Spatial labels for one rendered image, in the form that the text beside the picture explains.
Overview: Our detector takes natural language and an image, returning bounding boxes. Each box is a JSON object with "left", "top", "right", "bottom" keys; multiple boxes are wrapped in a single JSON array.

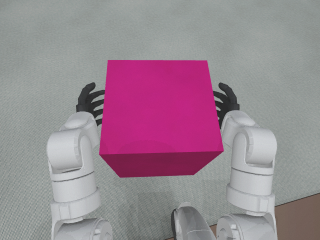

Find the left robot upper arm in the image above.
[{"left": 54, "top": 217, "right": 113, "bottom": 240}]

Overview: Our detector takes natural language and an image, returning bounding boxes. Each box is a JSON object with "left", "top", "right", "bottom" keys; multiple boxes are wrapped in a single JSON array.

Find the right robot upper arm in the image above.
[{"left": 216, "top": 213, "right": 277, "bottom": 240}]

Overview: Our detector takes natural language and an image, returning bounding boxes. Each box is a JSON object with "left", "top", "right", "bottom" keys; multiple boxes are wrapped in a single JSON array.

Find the carton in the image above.
[{"left": 99, "top": 60, "right": 224, "bottom": 178}]

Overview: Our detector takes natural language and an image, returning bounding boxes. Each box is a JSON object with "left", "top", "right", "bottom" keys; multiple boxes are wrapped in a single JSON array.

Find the robot left forearm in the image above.
[{"left": 46, "top": 111, "right": 102, "bottom": 240}]

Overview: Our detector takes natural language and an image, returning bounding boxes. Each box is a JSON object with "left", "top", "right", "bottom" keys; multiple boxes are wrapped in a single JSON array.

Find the right robot thigh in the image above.
[{"left": 174, "top": 206, "right": 217, "bottom": 240}]

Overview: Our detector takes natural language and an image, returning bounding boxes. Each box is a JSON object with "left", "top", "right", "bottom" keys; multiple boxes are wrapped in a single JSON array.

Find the robot right forearm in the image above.
[{"left": 221, "top": 110, "right": 278, "bottom": 240}]

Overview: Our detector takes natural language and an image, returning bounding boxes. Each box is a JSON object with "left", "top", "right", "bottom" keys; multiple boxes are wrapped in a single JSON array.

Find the robot left hand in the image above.
[{"left": 76, "top": 82, "right": 105, "bottom": 126}]

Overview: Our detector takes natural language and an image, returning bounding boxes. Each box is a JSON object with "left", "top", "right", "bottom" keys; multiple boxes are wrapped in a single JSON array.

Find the robot right hand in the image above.
[{"left": 213, "top": 82, "right": 240, "bottom": 130}]

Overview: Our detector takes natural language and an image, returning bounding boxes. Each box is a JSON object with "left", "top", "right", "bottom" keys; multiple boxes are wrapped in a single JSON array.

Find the robot right shin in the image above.
[{"left": 176, "top": 202, "right": 191, "bottom": 240}]

